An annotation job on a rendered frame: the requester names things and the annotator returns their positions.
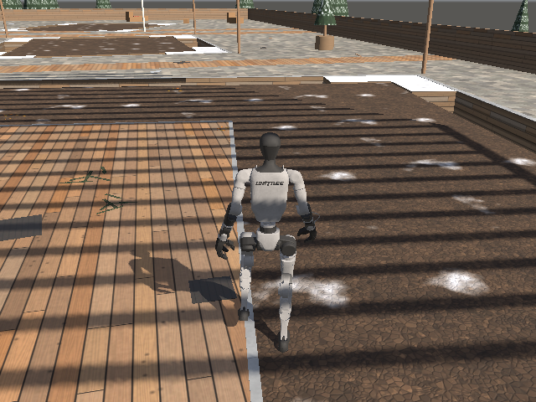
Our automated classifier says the robot right hand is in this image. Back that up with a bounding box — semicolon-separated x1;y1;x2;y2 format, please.
297;227;317;243

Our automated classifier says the robot right shin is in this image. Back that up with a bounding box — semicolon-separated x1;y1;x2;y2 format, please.
279;284;292;341

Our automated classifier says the robot left upper arm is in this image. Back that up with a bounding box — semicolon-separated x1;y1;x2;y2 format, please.
229;168;252;216

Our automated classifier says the left robot forearm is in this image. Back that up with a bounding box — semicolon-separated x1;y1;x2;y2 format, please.
218;203;237;241

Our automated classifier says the right robot forearm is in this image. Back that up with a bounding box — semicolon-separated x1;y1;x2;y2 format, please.
301;203;316;231

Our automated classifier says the robot left hand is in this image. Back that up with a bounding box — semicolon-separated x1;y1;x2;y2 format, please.
215;238;235;260

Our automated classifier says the right robot foot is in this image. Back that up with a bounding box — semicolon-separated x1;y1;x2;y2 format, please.
278;330;290;353

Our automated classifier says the robot right upper arm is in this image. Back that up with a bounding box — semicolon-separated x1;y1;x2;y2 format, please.
287;169;310;215

